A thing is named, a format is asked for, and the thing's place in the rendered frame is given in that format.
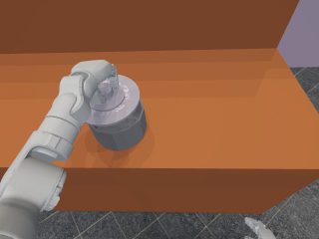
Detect robot right hand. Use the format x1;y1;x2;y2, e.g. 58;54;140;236
244;217;276;239

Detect pot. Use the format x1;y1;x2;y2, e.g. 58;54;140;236
88;99;148;151

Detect knob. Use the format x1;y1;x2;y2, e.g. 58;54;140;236
98;83;114;100

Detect robot left upper arm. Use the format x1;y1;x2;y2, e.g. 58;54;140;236
0;155;67;239

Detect table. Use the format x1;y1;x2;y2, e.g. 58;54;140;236
0;0;319;214

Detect robot left hand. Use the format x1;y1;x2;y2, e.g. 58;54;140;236
71;60;120;106

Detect left robot forearm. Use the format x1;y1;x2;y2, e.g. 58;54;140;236
0;69;98;198

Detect lid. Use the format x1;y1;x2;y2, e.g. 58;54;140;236
85;75;141;126

